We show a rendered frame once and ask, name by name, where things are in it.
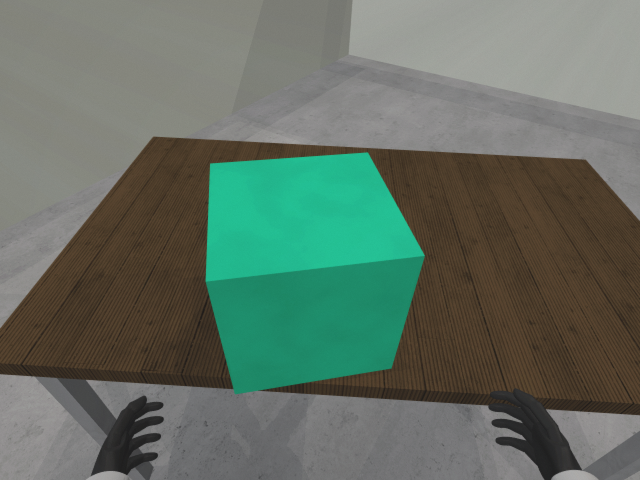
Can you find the robot left hand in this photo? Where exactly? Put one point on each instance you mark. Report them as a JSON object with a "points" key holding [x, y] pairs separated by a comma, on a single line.
{"points": [[118, 446]]}

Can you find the robot right hand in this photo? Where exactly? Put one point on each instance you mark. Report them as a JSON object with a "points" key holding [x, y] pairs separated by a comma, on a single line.
{"points": [[546, 446]]}

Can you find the table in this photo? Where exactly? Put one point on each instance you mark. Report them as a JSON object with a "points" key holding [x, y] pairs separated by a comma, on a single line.
{"points": [[530, 280]]}

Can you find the carton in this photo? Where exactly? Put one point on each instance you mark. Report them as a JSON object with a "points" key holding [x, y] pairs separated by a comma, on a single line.
{"points": [[311, 269]]}

